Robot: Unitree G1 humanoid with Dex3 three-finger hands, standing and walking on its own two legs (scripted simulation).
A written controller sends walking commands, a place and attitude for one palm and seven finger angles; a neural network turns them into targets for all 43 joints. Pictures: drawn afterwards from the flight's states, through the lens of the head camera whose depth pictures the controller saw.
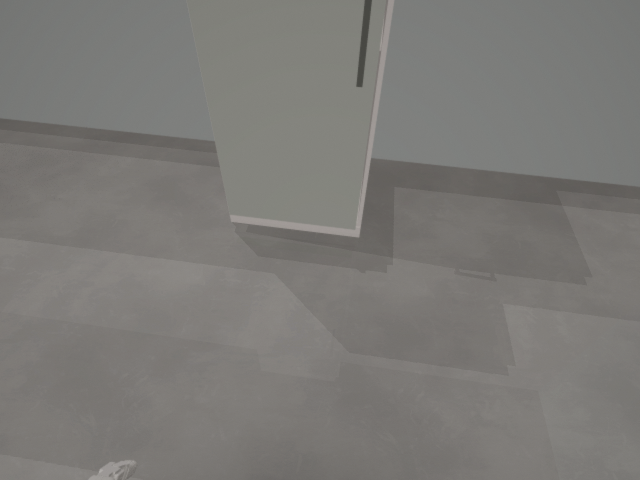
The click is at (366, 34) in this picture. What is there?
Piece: fridge door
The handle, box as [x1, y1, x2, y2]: [356, 0, 371, 86]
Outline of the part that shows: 371,0 365,0 356,86 361,86 362,84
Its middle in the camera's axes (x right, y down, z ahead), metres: +0.11 -0.53 +1.03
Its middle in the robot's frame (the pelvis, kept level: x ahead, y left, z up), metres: +1.14 -0.05 +0.08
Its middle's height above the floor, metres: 0.85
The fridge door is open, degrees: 0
